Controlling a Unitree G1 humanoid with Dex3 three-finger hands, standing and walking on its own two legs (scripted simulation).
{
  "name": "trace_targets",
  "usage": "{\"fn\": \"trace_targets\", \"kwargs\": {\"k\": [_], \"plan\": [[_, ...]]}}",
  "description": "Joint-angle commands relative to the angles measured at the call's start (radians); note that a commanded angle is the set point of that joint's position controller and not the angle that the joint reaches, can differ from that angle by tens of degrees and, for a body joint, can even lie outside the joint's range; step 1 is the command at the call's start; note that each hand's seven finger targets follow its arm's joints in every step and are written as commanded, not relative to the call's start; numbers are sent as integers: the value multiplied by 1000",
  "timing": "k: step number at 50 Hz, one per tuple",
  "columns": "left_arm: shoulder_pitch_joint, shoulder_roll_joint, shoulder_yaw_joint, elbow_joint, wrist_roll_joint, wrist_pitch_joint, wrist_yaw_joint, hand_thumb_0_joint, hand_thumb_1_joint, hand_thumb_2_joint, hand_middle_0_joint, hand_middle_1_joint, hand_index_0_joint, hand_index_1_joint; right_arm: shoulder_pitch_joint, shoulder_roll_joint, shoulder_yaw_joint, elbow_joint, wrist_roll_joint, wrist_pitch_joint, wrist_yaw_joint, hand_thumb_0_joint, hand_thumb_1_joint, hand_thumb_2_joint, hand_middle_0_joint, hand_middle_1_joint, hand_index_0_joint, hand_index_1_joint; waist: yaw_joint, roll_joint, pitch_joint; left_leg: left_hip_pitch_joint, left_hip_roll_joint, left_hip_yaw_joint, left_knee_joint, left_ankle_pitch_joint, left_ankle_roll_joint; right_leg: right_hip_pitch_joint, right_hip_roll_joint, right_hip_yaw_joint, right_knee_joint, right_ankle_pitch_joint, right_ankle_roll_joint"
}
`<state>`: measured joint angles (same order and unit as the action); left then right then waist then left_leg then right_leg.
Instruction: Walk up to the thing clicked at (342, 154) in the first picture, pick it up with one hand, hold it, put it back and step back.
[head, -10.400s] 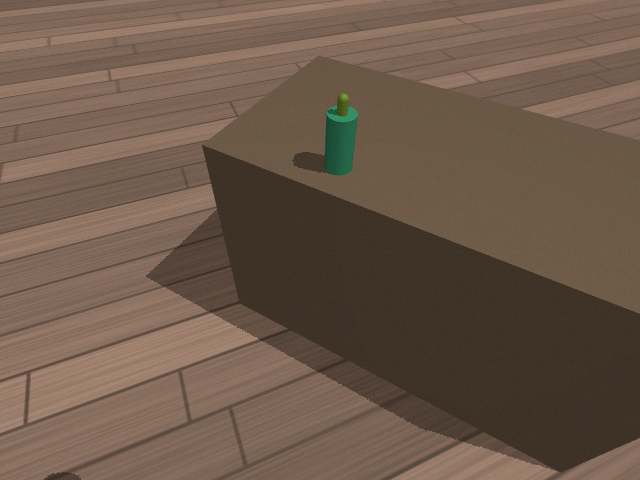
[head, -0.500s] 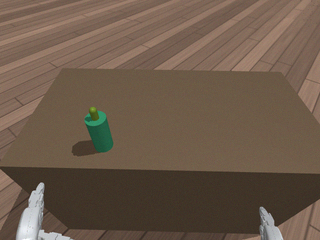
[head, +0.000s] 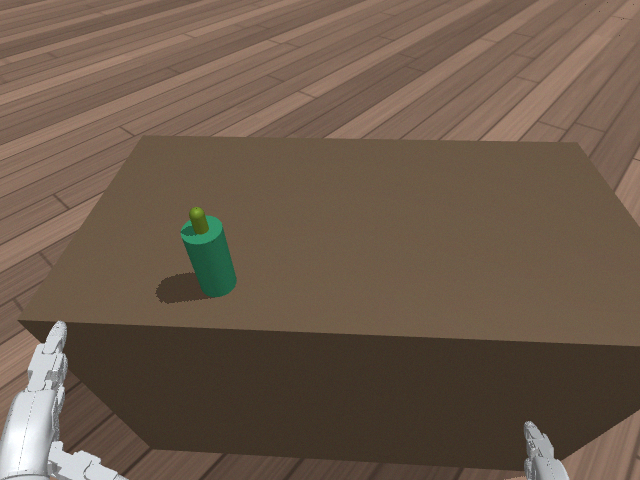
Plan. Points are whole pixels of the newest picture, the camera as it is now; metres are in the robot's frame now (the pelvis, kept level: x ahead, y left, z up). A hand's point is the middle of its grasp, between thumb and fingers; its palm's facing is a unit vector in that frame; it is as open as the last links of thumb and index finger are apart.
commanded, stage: rise first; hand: left
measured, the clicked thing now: (208, 249) +0.46 +0.20 +0.01
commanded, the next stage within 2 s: go down in 0.56 s
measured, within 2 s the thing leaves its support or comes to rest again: neither
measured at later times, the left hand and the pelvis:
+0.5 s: hand (78, 415) +0.17 +0.25 +0.08, palm faces +0.29 -0.87 -0.39, open 17.6 cm; pelvis -0.01 +0.00 +0.00, yaw +0 degrees
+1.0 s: hand (56, 371) +0.21 +0.28 +0.10, palm faces +0.34 -0.90 -0.28, open 17.6 cm; pelvis -0.01 +0.00 -0.01, yaw +1 degrees
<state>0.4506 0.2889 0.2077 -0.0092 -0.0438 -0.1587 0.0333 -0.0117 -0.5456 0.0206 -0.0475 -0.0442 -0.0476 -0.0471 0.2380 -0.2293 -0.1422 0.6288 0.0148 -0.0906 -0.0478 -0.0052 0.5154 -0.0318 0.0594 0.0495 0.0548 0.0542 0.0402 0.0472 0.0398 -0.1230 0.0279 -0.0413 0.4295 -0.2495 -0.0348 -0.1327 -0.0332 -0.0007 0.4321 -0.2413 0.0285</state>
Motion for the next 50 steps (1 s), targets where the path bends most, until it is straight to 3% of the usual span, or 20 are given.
{"fn": "trace_targets", "kwargs": {"k": [1,3,5,7,12,13,16,17,19,21,28,30,34,35,37,39,42,45,47,50], "plan": [[-52,179,105,-228,-1,-82,13,0,-569,36,-42,-45,-37,-51,-95,-136,-39,-166,-1,-66,-10,0,527,-35,52,50,51,50,-5,-49,-66,-11,-40,82,-63,159,41,2,24,-61,-78,143,-22],[-48,202,134,-241,-2,-92,13,0,-563,33,-40,-43,-36,-48,-73,-145,-49,-127,-4,-66,-10,0,532,-33,52,50,51,50,3,-35,-50,-22,-41,82,-63,142,42,-3,23,-61,-79,125,-23],[-53,178,107,-254,-1,-99,8,0,-566,40,-41,-46,-36,-52,-88,-132,-41,-139,-3,-72,-7,0,534,-35,51,50,51,50,-2,-32,-50,-18,-39,78,-68,136,41,-4,25,-63,-77,120,-24],[-47,193,131,-257,-1,-107,9,0,-567,42,-39,-43,-33,-50,-93,-146,-54,-137,-2,-76,-8,0,536,-35,52,50,51,50,1,-32,-50,-21,-38,75,-74,127,40,-6,27,-65,-75,112,-26],[-45,184,121,-283,-1,-125,6,0,-563,45,-38,-42,-32,-49,-98,-142,-54,-127,-3,-86,-6,0,539,-37,52,50,51,50,-4,-40,-51,-20,-42,76,-70,113,44,-10,23,-63,-81,98,-23],[-66,198,138,-302,0,-130,8,0,-571,51,-40,-46,-33,-54,-114,-122,-32,-137,-2,-88,-5,0,535,-39,52,50,51,50,9,-19,-62,-21,-43,75,-73,114,42,-5,23,-64,-80,97,-25],[-57,200,142,-287,0,-136,10,0,-576,54,-41,-45,-33,-55,-97,-151,-62,-125,-4,-91,-8,0,531,-42,52,50,51,50,-1,-32,-55,-22,-41,72,-74,110,42,-3,25,-66,-79,95,-24],[-66,184,129,-307,2,-141,7,0,-583,60,-42,-46,-32,-57,-115,-104,-18,-127,-3,-94,-3,0,527,-44,52,50,51,50,11,-23,-59,-24,-41,70,-78,106,42,-1,26,-68,-78,87,-27],[-61,208,149,-292,-1,-145,10,0,-584,65,-43,-49,-33,-60,-102,-171,-73,-128,-4,-96,-11,0,532,-46,52,51,51,51,-3,-32,-47,-26,-41,72,-81,89,42,-14,27,-68,-83,73,-25],[-51,192,139,-310,0,-150,7,0,-579,64,-41,-48,-31,-58,-94,-126,-40,-118,-3,-100,-3,0,533,-45,52,51,51,51,6,-23,-47,-31,-41,71,-82,84,42,-5,27,-69,-81,68,-26],[-26,201,155,-326,-3,-166,5,0,-594,83,-41,-50,-28,-65,-109,-154,-66,-139,2,-108,-1,0,535,-51,52,51,51,51,12,-4,-54,-33,-40,71,-85,93,38,-1,30,-70,-75,76,-29],[-31,199,160,-347,-4,-173,3,0,-604,86,-46,-54,-32,-70,-101,-106,-27,-127,4,-108,6,0,524,-56,53,51,51,51,23,-2,-46,-44,-37,68,-87,95,37,6,34,-75,-72,74,-30],[-28,199,161,-327,-4,-170,1,0,-611,35,-57,-69,-64,-67,-83,-142,-59,-126,1,-111,-1,0,515,-49,53,51,51,51,1,-35,-48,-29,-42,72,-77,101,43,-11,28,-68,-80,86,-23],[-74,105,140,-352,-37,-197,-24,0,-611,33,-67,-64,-66,-69,-143,-76,12,-160,-4,-113,17,0,502,-52,52,50,50,50,3,-73,-78,-74,-45,68,-21,82,40,-32,21,-61,-47,62,-14],[-81,181,215,-315,-45,-210,-37,0,-611,39,-70,-77,-69,-83,-116,-149,-56,-157,-6,-105,8,0,492,-55,52,50,50,50,3,-75,-99,-66,-42,64,-17,90,39,-30,21,-61,-37,66,-15],[-102,190,212,-288,-39,-214,-52,0,-611,43,-65,-76,-66,-79,-83,-108,-17,-148,-8,-95,14,0,508,-51,52,50,50,50,5,-54,-93,-79,-46,66,-10,79,38,-40,17,-55,-30,60,-17],[-199,232,250,-253,-53,-208,-71,0,-610,61,-54,-67,-53,-71,-77,-163,-67,-169,-9,-84,3,0,515,-50,52,50,50,50,-23,-43,-121,-73,-48,62,4,97,36,-54,16,-51,-11,93,-13],[-288,274,291,-223,-82,-200,-103,0,-595,65,-51,-55,-49,-61,-81,-118,-33,-121,0,-76,0,0,519,-50,51,49,50,49,-15,6,-121,-89,-53,61,5,79,35,-66,11,-49,-7,78,-14],[-344,245,272,-176,-115,-190,-140,0,-608,81,-44,-60,-40,-70,-97,-88,0,-134,6,-81,-4,0,517,-52,51,50,50,50,-25,-16,-106,-99,-49,56,7,68,37,-73,13,-50,-6,74,-12],[-393,293,305,-77,-153,-167,-207,0,-575,94,-34,-56,-29,-66,-102,-101,10,-146,13,-85,-17,0,521,-53,51,50,50,50,-33,-37,-119,-102,-50,53,16,79,42,-69,11,-48,-4,88,-11]]}}
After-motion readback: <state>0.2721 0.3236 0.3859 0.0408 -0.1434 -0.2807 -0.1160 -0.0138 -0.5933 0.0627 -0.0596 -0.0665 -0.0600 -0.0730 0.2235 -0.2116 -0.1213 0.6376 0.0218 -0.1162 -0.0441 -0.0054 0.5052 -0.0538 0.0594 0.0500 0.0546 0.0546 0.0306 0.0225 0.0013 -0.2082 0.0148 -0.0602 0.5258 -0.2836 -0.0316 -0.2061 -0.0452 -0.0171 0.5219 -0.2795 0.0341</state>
